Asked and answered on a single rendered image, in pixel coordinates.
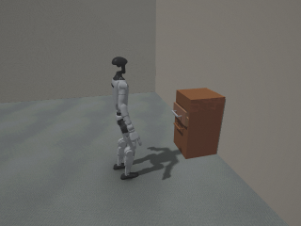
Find robot right forearm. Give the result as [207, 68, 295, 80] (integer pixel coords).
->
[120, 105, 135, 133]

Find robot left foot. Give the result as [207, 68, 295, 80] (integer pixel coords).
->
[113, 163, 125, 170]

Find robot right hand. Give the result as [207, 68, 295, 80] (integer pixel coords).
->
[129, 131, 142, 149]

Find left robot shin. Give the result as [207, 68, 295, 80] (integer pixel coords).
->
[117, 142, 128, 166]

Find cabinet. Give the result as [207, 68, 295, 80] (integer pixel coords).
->
[173, 88, 226, 159]

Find robot right upper arm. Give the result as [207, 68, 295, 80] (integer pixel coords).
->
[118, 81, 128, 110]

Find drawer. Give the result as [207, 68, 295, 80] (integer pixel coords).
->
[173, 102, 189, 127]

